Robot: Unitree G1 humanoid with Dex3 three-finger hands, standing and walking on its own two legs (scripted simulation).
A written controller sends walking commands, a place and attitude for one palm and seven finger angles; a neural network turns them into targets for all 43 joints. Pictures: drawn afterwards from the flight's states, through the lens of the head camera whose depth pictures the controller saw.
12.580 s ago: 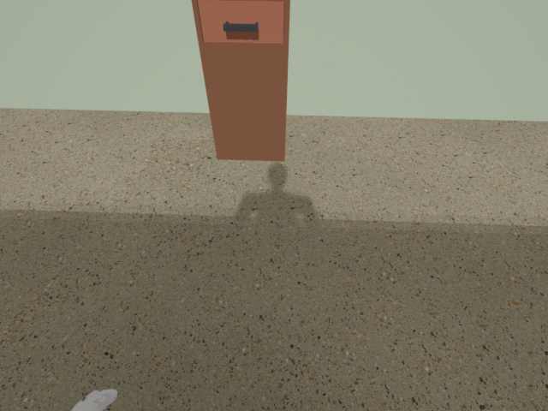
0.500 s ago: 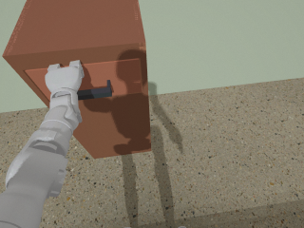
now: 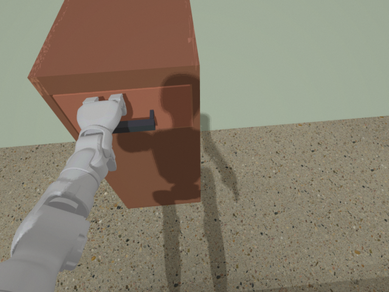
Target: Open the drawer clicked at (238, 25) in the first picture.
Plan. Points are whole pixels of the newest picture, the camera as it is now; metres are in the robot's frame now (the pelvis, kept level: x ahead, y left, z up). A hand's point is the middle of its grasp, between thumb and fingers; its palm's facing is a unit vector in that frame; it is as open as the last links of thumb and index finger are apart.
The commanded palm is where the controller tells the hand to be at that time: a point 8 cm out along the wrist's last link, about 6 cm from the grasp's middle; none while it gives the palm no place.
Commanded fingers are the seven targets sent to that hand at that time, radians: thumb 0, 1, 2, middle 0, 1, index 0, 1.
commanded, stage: move the hooked fingers above the handle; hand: left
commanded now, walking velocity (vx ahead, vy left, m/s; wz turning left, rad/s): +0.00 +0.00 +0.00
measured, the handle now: (129, 120) +0.54 +0.17 -0.02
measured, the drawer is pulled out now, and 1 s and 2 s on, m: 0.00 0.00 0.00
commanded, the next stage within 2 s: lift the fingers back up to retry in 1.08 s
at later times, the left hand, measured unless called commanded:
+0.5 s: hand (113, 135) +0.45 +0.19 +0.03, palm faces -0.17 -0.02 -0.99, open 13.8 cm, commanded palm +0.46 +0.18 +0.09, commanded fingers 0.00 -0.50 0.30 -0.30 -1.20 -0.30 -1.20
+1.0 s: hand (113, 131) +0.47 +0.19 +0.02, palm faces -0.18 -0.03 -0.98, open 13.7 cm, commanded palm +0.46 +0.19 +0.09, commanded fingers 0.00 -0.50 0.30 -0.30 -1.20 -0.30 -1.20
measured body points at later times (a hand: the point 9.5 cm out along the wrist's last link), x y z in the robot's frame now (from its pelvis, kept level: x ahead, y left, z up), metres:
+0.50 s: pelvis -0.01 -0.01 +0.00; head +0.07 -0.03 +0.44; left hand +0.46 +0.18 +0.08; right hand +0.02 -0.28 -0.14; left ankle -0.02 +0.09 -0.72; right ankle -0.03 -0.11 -0.72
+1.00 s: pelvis -0.01 +0.00 +0.00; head +0.07 -0.02 +0.44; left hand +0.47 +0.19 +0.08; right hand +0.00 -0.27 -0.14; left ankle -0.02 +0.09 -0.72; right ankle -0.03 -0.11 -0.72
